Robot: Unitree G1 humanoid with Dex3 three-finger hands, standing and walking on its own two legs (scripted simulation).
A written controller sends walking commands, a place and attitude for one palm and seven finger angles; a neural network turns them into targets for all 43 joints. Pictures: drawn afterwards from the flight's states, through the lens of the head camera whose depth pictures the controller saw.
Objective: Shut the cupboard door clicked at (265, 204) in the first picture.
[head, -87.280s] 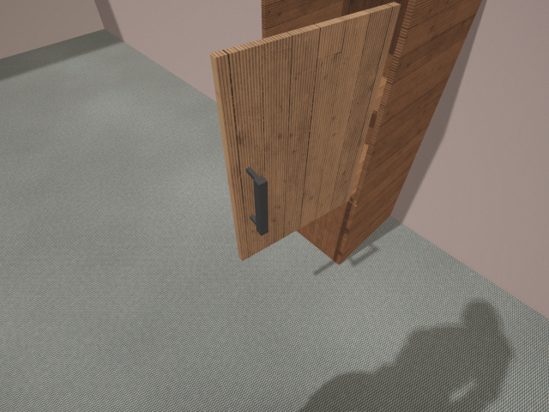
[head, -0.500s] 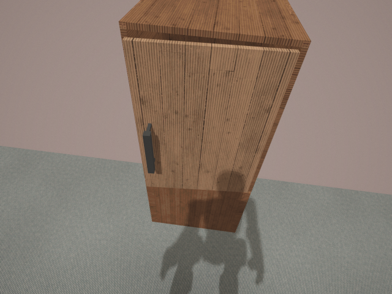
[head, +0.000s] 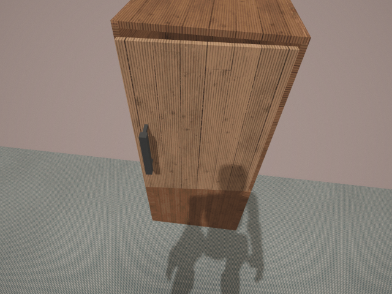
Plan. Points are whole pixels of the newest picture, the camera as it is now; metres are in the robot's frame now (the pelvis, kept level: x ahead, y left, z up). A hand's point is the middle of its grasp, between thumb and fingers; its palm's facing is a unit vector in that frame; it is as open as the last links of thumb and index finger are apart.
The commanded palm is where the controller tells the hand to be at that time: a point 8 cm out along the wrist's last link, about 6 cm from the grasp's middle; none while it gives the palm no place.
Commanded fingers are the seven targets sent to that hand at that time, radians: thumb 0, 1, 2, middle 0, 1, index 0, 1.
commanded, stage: look again from close up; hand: left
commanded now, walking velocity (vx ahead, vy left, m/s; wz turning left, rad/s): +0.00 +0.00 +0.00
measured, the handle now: (147, 150) +0.54 +0.19 -0.09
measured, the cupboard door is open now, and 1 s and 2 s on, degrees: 5 5 5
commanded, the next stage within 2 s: shuffle to correct the standing spot in 0.16 s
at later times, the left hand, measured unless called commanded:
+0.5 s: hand out of the picture +0.03 +0.16 -0.18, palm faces +0.02 -0.98 -0.17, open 7.4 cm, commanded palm none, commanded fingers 0.00 0.90 0.90 -0.20 -0.30 -0.20 -0.30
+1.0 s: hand out of the picture +0.12 +0.16 -0.18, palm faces +0.04 -0.98 -0.18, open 7.4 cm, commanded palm none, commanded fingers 0.00 0.90 0.90 -0.20 -0.30 -0.20 -0.30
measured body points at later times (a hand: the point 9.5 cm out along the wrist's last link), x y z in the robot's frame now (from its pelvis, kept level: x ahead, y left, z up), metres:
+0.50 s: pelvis +0.05 -0.01 +0.00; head +0.05 +0.00 +0.45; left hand +0.03 +0.22 -0.17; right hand +0.02 -0.22 -0.16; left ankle +0.02 +0.11 -0.74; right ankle +0.02 -0.12 -0.74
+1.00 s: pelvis +0.12 +0.00 +0.00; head +0.16 +0.01 +0.44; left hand +0.12 +0.22 -0.17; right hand +0.20 -0.23 -0.15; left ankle +0.14 +0.09 -0.74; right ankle +0.09 -0.13 -0.71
